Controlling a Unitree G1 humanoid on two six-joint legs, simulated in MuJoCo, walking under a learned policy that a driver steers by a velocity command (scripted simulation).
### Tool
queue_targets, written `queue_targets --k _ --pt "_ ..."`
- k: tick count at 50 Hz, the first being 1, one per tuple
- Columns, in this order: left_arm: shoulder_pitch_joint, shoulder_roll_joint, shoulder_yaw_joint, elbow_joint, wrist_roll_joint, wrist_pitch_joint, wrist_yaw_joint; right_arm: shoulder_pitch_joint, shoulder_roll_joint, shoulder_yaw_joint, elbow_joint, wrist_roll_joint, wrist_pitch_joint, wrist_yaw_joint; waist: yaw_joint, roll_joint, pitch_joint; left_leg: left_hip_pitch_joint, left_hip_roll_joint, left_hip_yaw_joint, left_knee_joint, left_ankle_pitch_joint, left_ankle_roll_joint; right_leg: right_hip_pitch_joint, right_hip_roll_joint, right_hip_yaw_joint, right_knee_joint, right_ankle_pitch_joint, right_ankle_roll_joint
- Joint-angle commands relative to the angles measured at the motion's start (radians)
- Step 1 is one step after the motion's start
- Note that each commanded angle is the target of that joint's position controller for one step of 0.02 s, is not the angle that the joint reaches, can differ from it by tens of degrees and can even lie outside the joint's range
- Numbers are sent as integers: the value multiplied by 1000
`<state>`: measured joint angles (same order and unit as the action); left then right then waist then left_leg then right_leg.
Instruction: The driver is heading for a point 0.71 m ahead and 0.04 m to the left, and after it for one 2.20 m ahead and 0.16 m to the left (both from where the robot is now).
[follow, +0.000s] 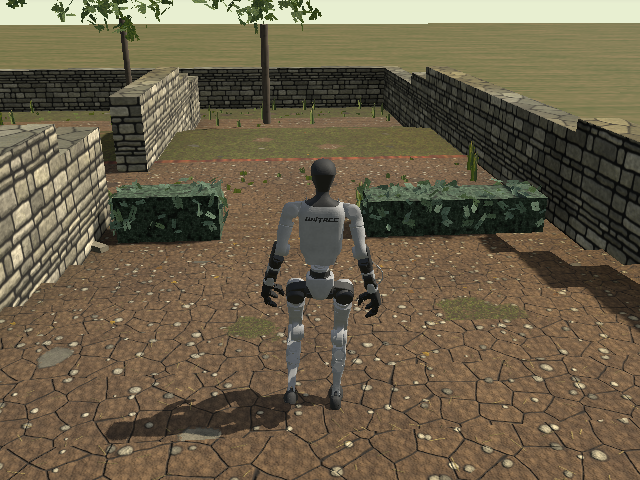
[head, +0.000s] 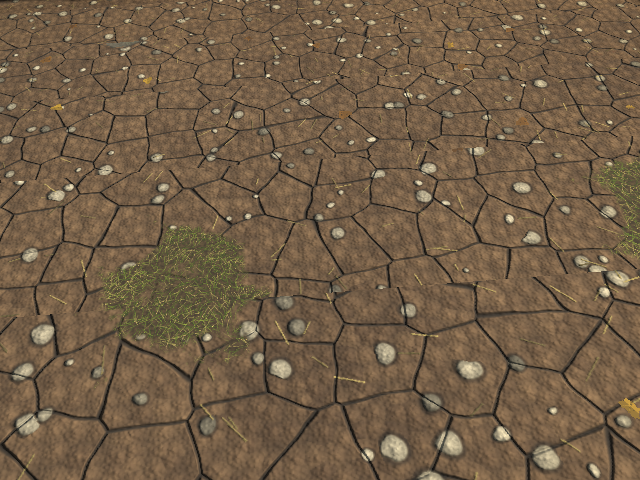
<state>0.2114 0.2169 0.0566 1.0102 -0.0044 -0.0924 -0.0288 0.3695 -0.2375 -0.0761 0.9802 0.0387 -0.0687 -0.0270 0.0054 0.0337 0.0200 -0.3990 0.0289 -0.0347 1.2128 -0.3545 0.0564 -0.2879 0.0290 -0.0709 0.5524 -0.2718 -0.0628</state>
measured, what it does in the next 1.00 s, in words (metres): walks ahead: left foot, then right foot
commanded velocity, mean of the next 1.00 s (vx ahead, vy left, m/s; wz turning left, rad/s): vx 0.20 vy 0.00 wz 0.00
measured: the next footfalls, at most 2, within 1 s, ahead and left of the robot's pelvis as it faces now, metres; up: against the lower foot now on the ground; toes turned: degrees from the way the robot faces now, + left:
left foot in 0.34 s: +0.26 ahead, +0.13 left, +0.00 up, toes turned +1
right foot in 0.64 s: +0.28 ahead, -0.11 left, +0.00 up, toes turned -1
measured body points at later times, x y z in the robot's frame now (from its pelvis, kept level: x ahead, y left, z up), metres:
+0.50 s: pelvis +0.20 +0.03 +0.00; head +0.22 +0.03 +0.44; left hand +0.28 +0.28 -0.15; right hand +0.25 -0.22 -0.15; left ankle +0.22 +0.13 -0.73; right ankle +0.15 -0.10 -0.64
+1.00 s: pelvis +0.26 +0.00 +0.01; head +0.26 -0.01 +0.46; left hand +0.32 +0.25 -0.14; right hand +0.28 -0.25 -0.15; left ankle +0.22 +0.12 -0.73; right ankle +0.24 -0.11 -0.73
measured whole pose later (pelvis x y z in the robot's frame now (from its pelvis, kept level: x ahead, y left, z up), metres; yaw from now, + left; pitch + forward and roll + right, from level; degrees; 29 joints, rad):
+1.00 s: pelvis +0.26 +0.00 +0.01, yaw +0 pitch +0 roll +0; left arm 0.21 0.19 0.07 1.06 -0.03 -0.02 0.02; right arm 0.27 -0.19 -0.07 1.07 0.02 -0.01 -0.03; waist -0.01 0.02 -0.02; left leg -0.20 0.04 0.04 0.57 -0.34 0.04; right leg -0.20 0.02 -0.03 0.48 -0.29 -0.04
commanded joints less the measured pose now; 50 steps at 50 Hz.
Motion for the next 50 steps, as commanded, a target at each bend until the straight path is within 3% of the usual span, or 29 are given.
queue_targets --k 1,6,8,9,10,12,14,16,17,18,19,20,21,22,23,24,26,27,28,29,31,33,34,35,36,38,43,47,50 --pt "25 80 -4 -23 16 -15 -1 23 -72 -25 -59 -6 -8 -5 -8 -115 24 -233 106 -43 -44 137 19 133 -251 344 -381 41 -124" --pt "100 138 -3 8 7 -9 42 -213 -69 -27 -149 -32 0 -4 12 -77 67 -271 94 -15 -398 324 -25 129 -213 207 -421 319 -115" --pt "115 151 0 20 14 -6 48 -270 -36 -16 -171 -35 -1 9 18 -105 32 -161 56 28 -485 425 -36 93 -172 134 -422 387 -109" --pt "125 152 1 25 11 -6 45 -277 -40 -15 -174 -27 2 14 18 -108 26 -129 47 37 -503 437 -39 86 -167 117 -425 374 -114" --pt "154 152 4 35 30 -11 41 -198 -54 -23 -134 -29 4 27 2 -102 -19 -83 47 28 -371 499 -40 101 -202 118 -364 455 -133" --pt "146 106 -7 40 20 -1 36 -206 -63 -22 -136 -37 3 40 -8 -81 13 -151 58 15 -352 443 -19 147 -218 104 -279 610 -132" --pt "155 103 -11 35 21 18 34 -252 -59 -15 -152 -47 -11 57 4 -80 24 -168 37 47 -348 351 -1 190 -236 110 -179 729 -130" --pt "108 110 -13 14 18 34 35 -134 -88 -26 -110 -45 -25 70 -58 -115 -28 44 -34 100 -414 274 28 125 -207 97 -10 923 -111" --pt "49 127 -14 -1 3 34 36 28 -122 -41 -58 -43 -34 78 -152 -125 -79 235 -56 104 -533 381 49 56 -168 93 171 904 -88" --pt "21 129 -13 -29 -3 19 40 132 -207 -61 -18 -46 -43 76 -193 -20 -117 379 12 45 -662 753 94 -47 -69 70 454 646 -42" --pt "215 3 -45 -15 6 4 24 78 -235 -49 -33 -43 -40 79 -54 241 -188 544 301 -338 -730 996 286 -300 80 67 820 -281 23" --pt "235 59 -33 12 -12 -19 16 65 -118 -10 -67 -38 -40 89 -80 201 -219 541 334 -421 -749 1156 329 -379 84 250 898 -380 8" --pt "170 101 -17 -27 -40 -14 21 10 -123 -10 -66 -26 -36 92 -55 168 -160 488 334 -369 -757 1016 312 -472 54 251 924 -319 11" --pt "110 103 -14 -58 -46 8 35 -73 -127 -9 -83 -13 -29 93 -24 67 -132 398 328 -366 -798 764 291 -500 6 219 887 -254 16" --pt "77 110 -7 -65 -27 33 46 -125 -93 6 -104 -21 -31 93 -19 -17 -86 256 316 -326 -826 714 266 -439 -31 225 803 -198 20" --pt "88 88 -8 -81 -17 61 46 -180 -66 22 -112 -33 -28 87 36 -22 -75 153 291 -268 -855 665 245 -349 -75 219 668 -187 19" --pt "67 36 -23 -96 12 89 49 -225 -93 20 -106 -52 -18 68 63 -9 -71 -5 224 -139 -897 715 200 -153 -95 138 394 -128 31" --pt "91 2 -35 -84 18 92 48 -194 -102 15 -77 -63 -10 57 62 20 -128 -26 187 -67 -877 814 189 -24 -85 113 339 -25 35" --pt "91 11 -33 -82 13 94 48 -174 -109 15 -63 -58 -7 49 62 54 -143 -2 167 -36 -877 843 179 10 -61 91 283 34 36" --pt "212 38 -19 -21 18 91 36 -191 -92 19 -59 -69 -13 45 95 26 -215 -38 169 2 -832 835 182 159 -51 79 368 247 38" --pt "210 37 -17 -12 18 88 32 -243 -74 29 -58 -34 -17 39 123 44 -155 -56 124 50 -802 731 140 190 -26 29 235 273 28" --pt "141 65 -11 -20 17 76 31 -197 -33 38 -36 -25 -19 29 91 17 -79 10 67 67 -693 579 71 163 -39 45 26 449 -8" --pt "42 146 4 -37 3 70 35 -53 -10 33 -26 -26 -14 22 -35 -141 -62 84 -10 84 -660 356 11 93 -118 157 -50 709 -62" --pt "-33 114 -6 -58 3 65 33 38 6 36 11 -26 -4 12 -80 -188 -63 156 -29 78 -644 170 -27 38 -183 219 -112 714 -111" --pt "-59 89 -10 -62 3 60 27 39 -16 29 27 -21 5 4 -75 -141 -51 179 -26 69 -660 172 -32 32 -174 204 -109 681 -105" --pt "-47 102 -1 -48 -14 57 20 2 -20 22 33 -27 27 -4 -59 -60 -88 231 -3 50 -705 267 -29 35 -149 186 -109 496 -58" --pt "-24 76 4 0 -7 58 36 -82 -18 13 42 -28 69 -2 -22 -50 -57 288 29 22 -806 343 -32 77 -101 140 -156 442 -14" --pt "14 145 46 22 -33 75 55 -87 -25 -4 64 -16 60 -5 -3 -91 0 189 -48 123 -727 -34 -16 69 -128 207 -282 -225 -90" --pt "51 146 65 28 -27 53 57 -86 -4 -9 65 -19 29 4 4 -146 49 82 -6 115 -497 -15 18 41 -271 362 -324 -331 -174"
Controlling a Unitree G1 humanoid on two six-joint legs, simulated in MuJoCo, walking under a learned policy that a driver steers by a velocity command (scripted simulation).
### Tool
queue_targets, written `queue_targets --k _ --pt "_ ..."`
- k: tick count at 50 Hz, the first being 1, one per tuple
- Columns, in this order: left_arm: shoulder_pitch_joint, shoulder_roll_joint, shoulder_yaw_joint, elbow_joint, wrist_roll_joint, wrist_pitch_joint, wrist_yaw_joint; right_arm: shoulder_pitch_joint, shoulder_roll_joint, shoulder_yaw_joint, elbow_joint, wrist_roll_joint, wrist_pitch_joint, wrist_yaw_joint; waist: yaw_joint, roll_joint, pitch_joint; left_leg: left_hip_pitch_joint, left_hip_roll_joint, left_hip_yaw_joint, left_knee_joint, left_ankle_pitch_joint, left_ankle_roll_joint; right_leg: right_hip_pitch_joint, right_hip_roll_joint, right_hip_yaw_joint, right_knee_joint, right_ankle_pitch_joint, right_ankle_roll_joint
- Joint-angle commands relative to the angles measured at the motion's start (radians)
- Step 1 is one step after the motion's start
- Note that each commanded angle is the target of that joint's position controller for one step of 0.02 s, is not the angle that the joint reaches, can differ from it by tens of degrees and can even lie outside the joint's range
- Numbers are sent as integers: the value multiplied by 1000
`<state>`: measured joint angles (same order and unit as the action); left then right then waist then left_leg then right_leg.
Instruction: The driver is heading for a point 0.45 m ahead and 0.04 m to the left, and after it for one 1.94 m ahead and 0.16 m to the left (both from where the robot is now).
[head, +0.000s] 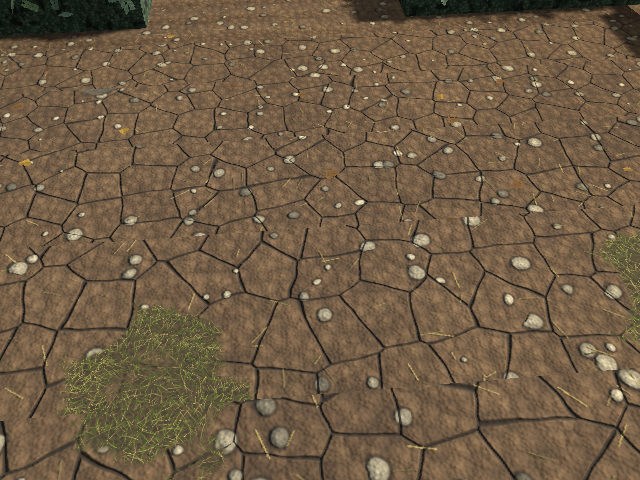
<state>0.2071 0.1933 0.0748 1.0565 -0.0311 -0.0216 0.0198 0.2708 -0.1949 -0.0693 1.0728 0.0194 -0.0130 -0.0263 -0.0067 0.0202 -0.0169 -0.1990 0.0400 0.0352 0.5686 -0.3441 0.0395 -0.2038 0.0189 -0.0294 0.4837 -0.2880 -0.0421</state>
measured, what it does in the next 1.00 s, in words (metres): goes down: right foot 0.16 m lower, then left foot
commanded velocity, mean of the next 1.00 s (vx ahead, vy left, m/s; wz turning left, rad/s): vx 0.32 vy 0.00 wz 0.00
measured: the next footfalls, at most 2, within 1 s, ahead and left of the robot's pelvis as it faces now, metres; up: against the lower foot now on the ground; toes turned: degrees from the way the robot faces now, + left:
right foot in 0.64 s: +0.42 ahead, -0.06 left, -0.16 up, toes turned -2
left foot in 0.96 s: +0.52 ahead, +0.17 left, -0.16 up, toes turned -1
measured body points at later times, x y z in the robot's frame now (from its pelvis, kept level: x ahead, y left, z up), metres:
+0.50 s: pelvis +0.15 +0.04 -0.04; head +0.16 +0.06 +0.41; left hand +0.41 +0.24 -0.13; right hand +0.02 -0.18 -0.17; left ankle -0.04 +0.11 -0.74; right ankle +0.34 -0.09 -0.75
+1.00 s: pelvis +0.39 +0.04 -0.17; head +0.41 +0.06 +0.28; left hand +0.44 +0.28 -0.32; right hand +0.51 -0.21 -0.29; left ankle +0.48 +0.17 -0.89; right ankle +0.38 -0.06 -0.89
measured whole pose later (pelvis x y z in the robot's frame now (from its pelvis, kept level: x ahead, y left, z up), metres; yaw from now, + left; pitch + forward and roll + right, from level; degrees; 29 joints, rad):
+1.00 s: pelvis +0.39 +0.04 -0.17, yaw +0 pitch +1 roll -3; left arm 0.22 0.22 0.03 1.01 0.00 -0.04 0.00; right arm 0.17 -0.18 -0.05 0.87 -0.02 -0.03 -0.04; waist 0.02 0.02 0.01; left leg -0.45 0.07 -0.07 0.59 -0.15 -0.03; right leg -0.27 0.08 -0.06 0.54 -0.30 -0.05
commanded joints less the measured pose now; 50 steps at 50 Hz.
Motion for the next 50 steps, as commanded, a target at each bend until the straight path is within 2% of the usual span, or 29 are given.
queue_targets --k 1,5,7,8,9,10,11,13,15,18,20,23,26,28,30,31,32,33,34,36,37,38,40,42,44,47,48,49,50 --pt "66 152 43 -15 0 -29 8 -1 -55 -20 -35 6 -42 4 17 -129 95 -167 6 24 179 -35 46 -20 -288 348 -233 -260 -205" --pt "53 145 39 -24 -9 -56 -4 47 -46 -24 -24 4 -73 20 -12 -134 73 -189 28 17 193 -65 54 -22 -305 339 -99 -99 -194" --pt "-88 136 32 -64 -15 -56 -14 255 -32 -28 51 -1 -76 29 -130 -102 53 124 -33 93 63 9 66 -278 -226 202 50 8 -143" --pt "-194 106 21 -103 -16 -65 -19 423 -82 -48 99 -9 -82 30 -218 9 51 273 19 -21 -55 -22 108 -434 -128 69 320 146 -87" --pt "-243 80 11 -145 -12 -82 -25 490 -160 -60 102 -14 -96 34 -225 186 68 376 206 -358 -169 115 187 -640 -16 -12 678 -35 -31" --pt "-223 52 1 -185 -30 -93 -29 437 -185 -47 80 -21 -111 43 -142 233 88 345 347 -664 -271 38 289 -837 -25 106 707 -208 -62" --pt "-265 91 4 -205 -59 -95 -24 359 -132 -26 60 -25 -123 48 -100 111 167 293 376 -681 -269 1 283 -915 -71 159 736 -180 -78" --pt "-190 109 6 -180 -28 -79 -18 253 -126 -7 5 -26 -118 50 -33 -4 170 199 330 -507 -239 169 220 -850 -113 154 695 -34 -74" --pt "-210 134 19 -182 -18 -81 -40 196 -89 14 -22 -25 -130 31 -14 40 152 108 208 -324 -266 103 129 -710 -122 141 475 236 -55" --pt "-297 54 -5 -213 24 -73 -72 219 -73 21 -8 -14 -115 -15 -37 37 175 -209 69 -102 -269 48 84 -321 -40 1 170 700 -33" --pt "-323 42 -9 -228 22 -66 -97 272 -84 20 8 -12 -115 -22 -63 39 166 -228 75 -85 -234 14 68 -231 -19 -18 115 785 -50" --pt "-434 46 -22 -283 14 -65 -122 336 -57 24 8 -9 -108 -16 -119 47 171 -18 105 -114 -88 8 72 -382 -36 -1 28 734 -71" --pt "-564 27 -44 -344 4 -91 -150 423 -44 24 9 0 -75 -23 -188 21 188 200 132 -178 73 85 88 -559 -49 4 -69 645 -48" --pt "-561 33 -51 -348 1 -115 -151 413 -36 25 -4 11 -59 -24 -178 8 193 244 132 -210 152 213 93 -556 -66 14 -149 577 -37" --pt "-342 57 -42 -273 24 -132 -141 374 -51 21 -3 2 -53 -7 -96 -4 93 161 74 -158 399 404 81 -255 -40 -23 -214 671 -58" --pt "-100 74 -27 -187 26 -121 -132 328 -60 19 -10 -10 -49 8 21 1 -8 32 48 -120 620 455 74 52 -54 -18 -242 818 -91" --pt "123 131 -3 -115 37 -100 -120 284 -50 18 -19 -19 -61 30 134 -78 -96 -262 -44 -65 942 187 19 418 -151 47 -144 1069 -151" --pt "255 177 -18 -76 70 -85 -108 336 8 31 -28 -1 -82 34 153 -220 -280 -567 -136 -117 1345 -580 -7 774 -350 182 190 1636 -222" --pt "287 229 4 -79 54 -73 -95 402 -61 35 -62 52 -99 46 159 -330 -474 -720 -96 -281 1356 -519 -35 985 -491 383 271 1644 -383" --pt "99 182 -5 -168 58 -46 -63 262 -108 22 -135 57 -114 40 90 -66 -405 -793 9 -263 1163 -269 -29 690 -478 436 50 856 -398" --pt "-103 134 -22 -215 34 -50 -53 224 -94 13 -134 29 -88 12 -13 88 -242 -664 59 -170 973 -126 -64 339 -416 404 -82 708 -357" --pt "-223 81 -45 -230 30 -55 -54 244 -47 8 -121 1 -53 -8 -100 128 -127 -500 92 -177 802 -67 -99 54 -377 336 -120 753 -328" --pt "-197 101 -35 -200 54 -61 -55 217 4 16 -148 -21 -38 -27 -92 15 -56 -275 102 -127 485 -22 -124 -209 -278 203 -147 910 -271" --pt "-135 123 -23 -177 63 -56 -34 172 5 18 -170 -13 -58 -25 -68 -89 -120 -126 59 -96 252 165 -106 -210 -193 105 -132 965 -222" --pt "-89 122 -23 -148 41 -43 -23 159 -7 14 -166 -12 -49 -16 -63 -119 -168 -68 26 -79 166 281 -90 -139 -188 91 -113 898 -194" --pt "-69 89 -35 -113 17 -32 -22 94 -46 -2 -191 -44 -18 -15 -75 -70 -107 32 18 -89 17 407 -31 -187 -140 96 -82 484 -109" --pt "-24 77 -39 -98 28 -29 -22 52 -90 -10 -213 -51 -11 -17 -52 -13 -71 47 60 -137 -52 597 -8 -202 -94 82 -50 267 -63" --pt "104 67 -36 -73 42 -27 -21 12 -154 -24 -230 -48 -5 -19 32 104 -68 96 125 -189 -48 687 39 -242 -18 48 -18 11 -24" --pt "177 59 -38 -54 37 -15 -14 -22 -147 -27 -231 -41 1 -15 58 176 -75 51 160 -209 -61 522 82 -205 3 20 -1 -121 -11"
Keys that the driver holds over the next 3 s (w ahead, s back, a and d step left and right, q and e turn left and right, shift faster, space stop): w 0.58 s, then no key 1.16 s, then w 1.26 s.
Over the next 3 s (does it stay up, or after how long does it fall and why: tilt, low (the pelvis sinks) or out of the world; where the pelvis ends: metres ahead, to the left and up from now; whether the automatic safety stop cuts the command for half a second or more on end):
stays up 0.96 0.09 -0.25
